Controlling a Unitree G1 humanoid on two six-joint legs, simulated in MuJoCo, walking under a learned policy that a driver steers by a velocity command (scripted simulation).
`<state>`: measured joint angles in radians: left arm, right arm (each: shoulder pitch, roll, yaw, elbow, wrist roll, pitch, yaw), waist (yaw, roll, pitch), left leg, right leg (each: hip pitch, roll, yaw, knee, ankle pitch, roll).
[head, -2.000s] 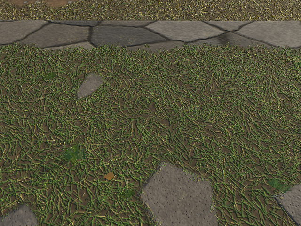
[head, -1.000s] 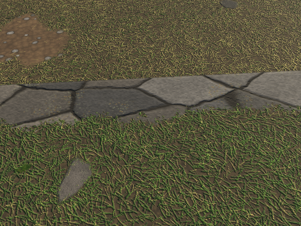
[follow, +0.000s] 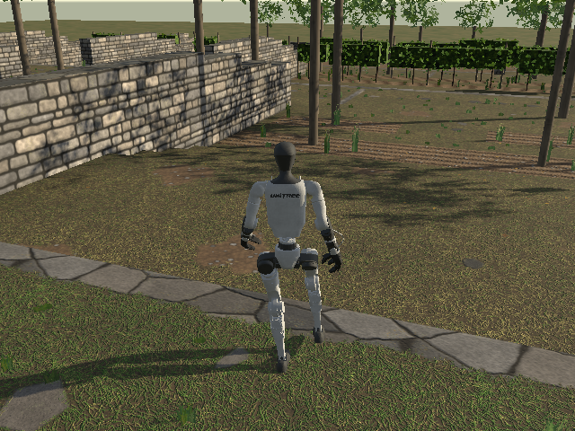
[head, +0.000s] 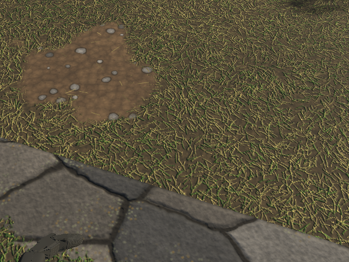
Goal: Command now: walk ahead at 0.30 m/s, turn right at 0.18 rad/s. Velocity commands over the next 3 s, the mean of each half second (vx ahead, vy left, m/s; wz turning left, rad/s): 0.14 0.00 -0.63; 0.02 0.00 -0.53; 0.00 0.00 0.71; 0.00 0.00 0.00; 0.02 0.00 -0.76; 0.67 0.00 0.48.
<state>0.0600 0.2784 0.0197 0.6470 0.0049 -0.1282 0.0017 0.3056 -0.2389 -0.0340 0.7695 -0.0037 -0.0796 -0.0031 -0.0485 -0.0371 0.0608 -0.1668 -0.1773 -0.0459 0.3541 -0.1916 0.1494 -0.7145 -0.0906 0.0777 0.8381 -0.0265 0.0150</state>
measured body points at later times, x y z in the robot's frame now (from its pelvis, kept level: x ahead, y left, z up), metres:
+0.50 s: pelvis +0.21 -0.01 -0.01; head +0.25 -0.04 +0.44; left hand +0.44 +0.22 -0.09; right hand +0.31 -0.31 -0.10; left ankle +0.35 +0.12 -0.71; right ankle +0.28 -0.10 -0.74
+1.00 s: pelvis +0.27 +0.02 +0.00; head +0.30 +0.01 +0.45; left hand +0.56 +0.11 -0.10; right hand +0.19 -0.25 -0.11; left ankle +0.36 +0.10 -0.74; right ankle +0.16 -0.08 -0.73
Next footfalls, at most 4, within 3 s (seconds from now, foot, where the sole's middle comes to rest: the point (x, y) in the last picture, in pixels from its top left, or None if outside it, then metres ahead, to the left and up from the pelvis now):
0.16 right None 0.32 -0.10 -0.78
0.60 left None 0.39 0.07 -0.78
1.02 right None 0.20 -0.09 -0.78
1.40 left None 0.38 0.13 -0.78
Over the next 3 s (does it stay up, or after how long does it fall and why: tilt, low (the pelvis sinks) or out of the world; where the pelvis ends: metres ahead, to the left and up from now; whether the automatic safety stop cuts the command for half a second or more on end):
stays up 0.48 -0.08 -0.01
